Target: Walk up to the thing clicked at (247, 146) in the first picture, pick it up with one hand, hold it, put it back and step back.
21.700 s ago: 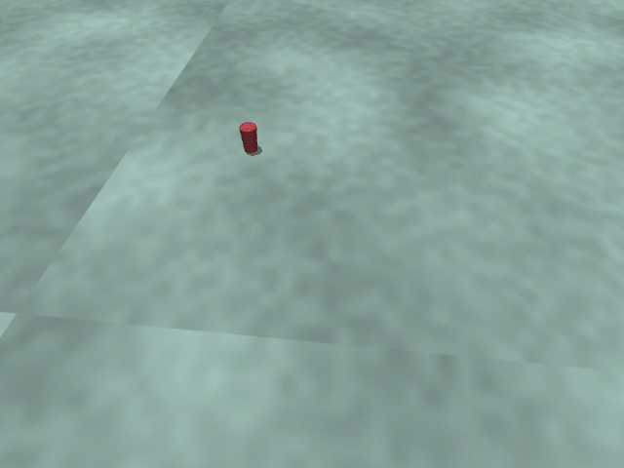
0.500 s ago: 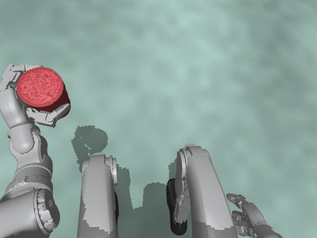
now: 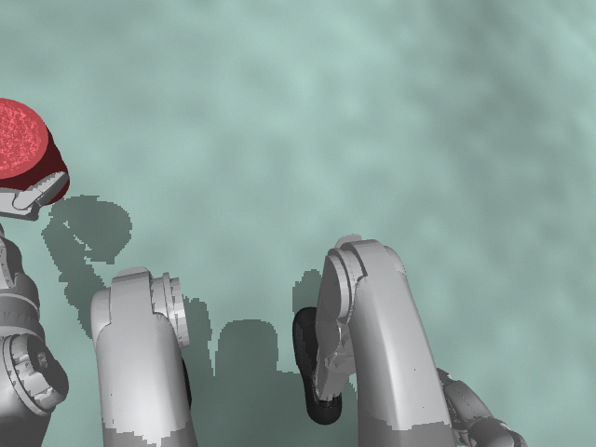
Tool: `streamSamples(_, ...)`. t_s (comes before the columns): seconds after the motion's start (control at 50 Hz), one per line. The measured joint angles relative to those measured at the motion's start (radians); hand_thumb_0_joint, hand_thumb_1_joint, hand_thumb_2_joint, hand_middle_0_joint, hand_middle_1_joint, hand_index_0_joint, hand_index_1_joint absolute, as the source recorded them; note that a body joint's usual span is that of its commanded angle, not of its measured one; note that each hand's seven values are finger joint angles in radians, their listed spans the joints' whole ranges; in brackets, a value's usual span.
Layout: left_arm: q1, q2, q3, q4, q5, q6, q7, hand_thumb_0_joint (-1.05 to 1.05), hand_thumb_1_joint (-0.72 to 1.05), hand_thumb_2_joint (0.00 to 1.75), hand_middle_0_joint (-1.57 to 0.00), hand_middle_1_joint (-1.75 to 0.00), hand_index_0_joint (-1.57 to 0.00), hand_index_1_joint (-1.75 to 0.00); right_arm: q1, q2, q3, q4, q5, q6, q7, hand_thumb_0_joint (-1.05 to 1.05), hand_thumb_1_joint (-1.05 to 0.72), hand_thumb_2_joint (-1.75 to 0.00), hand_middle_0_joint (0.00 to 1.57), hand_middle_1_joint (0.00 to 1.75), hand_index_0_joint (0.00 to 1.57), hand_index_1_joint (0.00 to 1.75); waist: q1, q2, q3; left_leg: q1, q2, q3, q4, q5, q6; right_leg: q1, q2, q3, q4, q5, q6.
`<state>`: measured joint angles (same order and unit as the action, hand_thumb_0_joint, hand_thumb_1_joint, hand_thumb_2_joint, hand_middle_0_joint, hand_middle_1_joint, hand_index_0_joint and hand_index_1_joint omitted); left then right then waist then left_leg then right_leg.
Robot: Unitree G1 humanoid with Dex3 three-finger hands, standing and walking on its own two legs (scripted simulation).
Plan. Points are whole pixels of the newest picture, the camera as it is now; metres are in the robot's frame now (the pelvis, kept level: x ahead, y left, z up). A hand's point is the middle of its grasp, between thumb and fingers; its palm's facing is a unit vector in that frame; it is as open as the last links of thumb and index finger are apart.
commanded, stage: crouch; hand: left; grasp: from the side
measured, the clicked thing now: (21, 162) +0.46 +0.28 -0.09
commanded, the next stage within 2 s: lower in 0.54 s
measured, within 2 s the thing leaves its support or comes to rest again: neither
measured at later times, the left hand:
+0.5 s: hand (26, 167) +0.47 +0.29 -0.13, palm faces +0.37 -0.93 -0.01, open 11.4 cm
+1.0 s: hand (46, 176) +0.48 +0.28 -0.18, palm faces +0.38 -0.92 +0.00, open 11.3 cm
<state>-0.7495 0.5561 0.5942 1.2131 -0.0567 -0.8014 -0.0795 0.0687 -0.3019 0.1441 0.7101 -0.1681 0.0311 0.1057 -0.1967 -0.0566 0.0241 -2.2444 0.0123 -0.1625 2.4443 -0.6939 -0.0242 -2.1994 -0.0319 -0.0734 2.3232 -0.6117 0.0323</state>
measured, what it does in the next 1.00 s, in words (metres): stands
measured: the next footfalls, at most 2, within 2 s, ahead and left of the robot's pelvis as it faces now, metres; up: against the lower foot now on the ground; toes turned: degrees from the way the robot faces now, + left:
none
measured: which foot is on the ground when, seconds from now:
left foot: down 0.00-1.00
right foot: down 0.00-1.00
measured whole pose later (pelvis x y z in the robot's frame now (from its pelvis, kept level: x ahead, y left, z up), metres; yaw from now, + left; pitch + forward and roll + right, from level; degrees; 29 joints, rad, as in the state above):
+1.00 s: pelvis +0.00 +0.01 -0.03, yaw -5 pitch +20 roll -14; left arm -0.75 0.78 0.64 1.39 -0.06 -0.95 -0.03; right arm -0.06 -0.37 0.37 0.61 -0.29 0.06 0.14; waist -0.28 -0.18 0.23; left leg -2.26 0.00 -0.28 2.61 -0.72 -0.02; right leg -2.16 0.00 -0.16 2.39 -0.60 0.06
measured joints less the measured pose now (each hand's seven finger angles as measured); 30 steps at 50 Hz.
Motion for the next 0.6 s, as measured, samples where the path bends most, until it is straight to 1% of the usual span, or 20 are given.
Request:
streamSamples(0.12,0.004,0.029,0.002,-0.002,0.003,-0.009,-0.003,-0.02,-0.59,1.06,-0.70,-1.03,-0.68,-1.04,-0.012,-0.010,0.027,-0.009,-0.018,0.007,0.007,0.00,-0.92,-0.91,0.21,0.30,0.21,0.30,-0.009,-0.012,0.030,-0.020,-0.003,-0.018,0.038,-0.005,0.004,-0.008,0.004,-0.012,0.021,0.000,0.008)
streamSamples(0.16,0.006,0.035,0.003,0.000,-0.001,-0.012,-0.003,-0.02,-0.59,1.06,-0.70,-1.03,-0.68,-1.03,-0.015,-0.014,0.036,-0.012,-0.023,0.009,0.010,0.00,-0.92,-0.91,0.21,0.30,0.21,0.30,-0.012,-0.016,0.038,-0.025,-0.004,-0.023,0.049,-0.007,0.005,-0.008,0.004,-0.016,0.027,-0.002,0.010)
streamSamples(0.28,0.010,0.057,0.006,0.007,0.003,-0.025,0.005,-0.02,-0.58,1.05,-0.70,-1.03,-0.67,-1.03,-0.029,-0.026,0.060,-0.025,-0.040,0.016,0.017,0.00,-0.92,-0.91,0.21,0.30,0.21,0.30,-0.021,-0.030,0.067,-0.030,-0.007,-0.039,0.076,-0.012,0.006,-0.005,0.007,-0.027,0.042,-0.003,0.014)
streamSamples(0.34,0.012,0.067,0.014,0.008,0.002,-0.034,0.009,-0.02,-0.58,1.05,-0.70,-1.03,-0.67,-1.03,-0.040,-0.033,0.073,-0.032,-0.049,0.019,0.020,0.00,-0.92,-0.91,0.21,0.30,0.21,0.30,-0.026,-0.035,0.084,-0.031,-0.008,-0.047,0.088,-0.013,0.006,-0.002,0.009,-0.033,0.048,-0.002,0.016)
streamSamples(0.48,0.011,0.100,0.026,0.026,-0.002,-0.052,0.013,-0.02,-0.58,1.05,-0.70,-1.03,-0.67,-1.03,-0.061,-0.044,0.101,-0.049,-0.063,0.025,0.025,0.00,-0.92,-0.91,0.21,0.30,0.21,0.30,-0.039,-0.049,0.112,-0.034,-0.010,-0.063,0.110,-0.015,0.007,0.002,0.013,-0.044,0.057,0.002,0.021)
streamSamples(0.6,0.012,0.123,0.026,0.040,-0.001,-0.060,0.011,-0.02,-0.58,1.05,-0.70,-1.03,-0.68,-1.03,-0.070,-0.050,0.124,-0.062,-0.071,0.030,0.028,0.00,-0.92,-0.91,0.21,0.30,0.21,0.30,-0.047,-0.059,0.129,-0.033,-0.011,-0.074,0.121,-0.016,0.008,0.008,0.016,-0.053,0.060,0.004,0.022)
